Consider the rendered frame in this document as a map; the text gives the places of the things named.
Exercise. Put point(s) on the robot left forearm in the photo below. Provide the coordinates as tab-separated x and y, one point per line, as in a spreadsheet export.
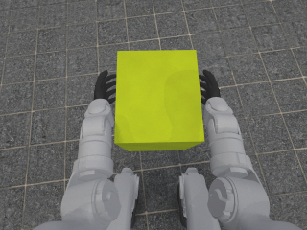
95	143

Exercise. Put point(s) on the robot left thigh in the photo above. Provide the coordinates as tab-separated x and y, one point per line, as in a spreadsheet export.
127	186

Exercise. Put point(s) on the robot right forearm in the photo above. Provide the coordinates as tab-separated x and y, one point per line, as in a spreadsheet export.
228	156

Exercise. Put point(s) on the robot right upper arm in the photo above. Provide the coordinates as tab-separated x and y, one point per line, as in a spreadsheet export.
242	204

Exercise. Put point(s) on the robot left upper arm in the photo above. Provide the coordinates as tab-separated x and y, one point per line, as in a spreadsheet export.
91	205

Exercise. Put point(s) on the carton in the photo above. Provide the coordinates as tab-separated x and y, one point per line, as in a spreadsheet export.
158	100

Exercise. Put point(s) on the robot left hand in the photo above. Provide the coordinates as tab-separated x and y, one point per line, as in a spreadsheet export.
101	87

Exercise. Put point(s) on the left robot foot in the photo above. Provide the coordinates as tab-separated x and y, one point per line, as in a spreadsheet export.
133	213

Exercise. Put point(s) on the robot right hand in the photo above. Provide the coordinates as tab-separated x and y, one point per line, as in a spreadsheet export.
211	86

